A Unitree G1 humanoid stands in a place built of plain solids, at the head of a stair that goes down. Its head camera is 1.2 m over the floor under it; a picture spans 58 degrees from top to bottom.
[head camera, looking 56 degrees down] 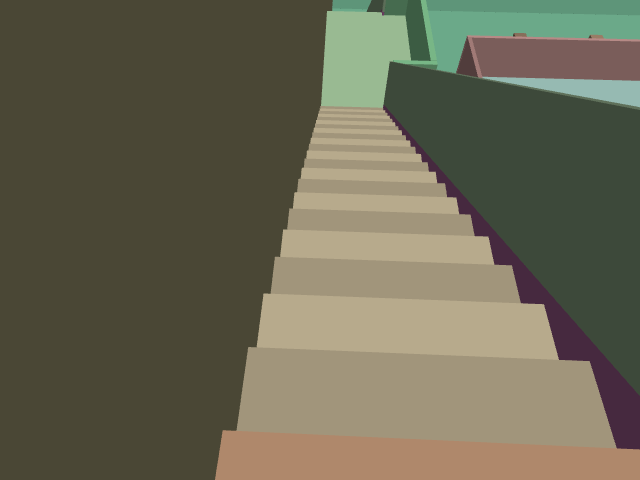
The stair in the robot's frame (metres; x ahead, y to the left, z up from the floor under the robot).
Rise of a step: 0.18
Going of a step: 0.29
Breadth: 1.12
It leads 2 degrees to the right of straight ahead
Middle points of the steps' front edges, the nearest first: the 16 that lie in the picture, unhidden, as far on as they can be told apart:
0.20 -0.31 0.00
0.49 -0.32 -0.18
0.77 -0.33 -0.37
1.06 -0.34 -0.55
1.35 -0.36 -0.74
1.64 -0.37 -0.92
1.93 -0.38 -1.10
2.22 -0.39 -1.29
2.51 -0.41 -1.47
2.80 -0.42 -1.66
3.09 -0.43 -1.84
3.38 -0.44 -2.03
3.67 -0.45 -2.21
3.96 -0.47 -2.39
4.25 -0.48 -2.58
4.54 -0.49 -2.76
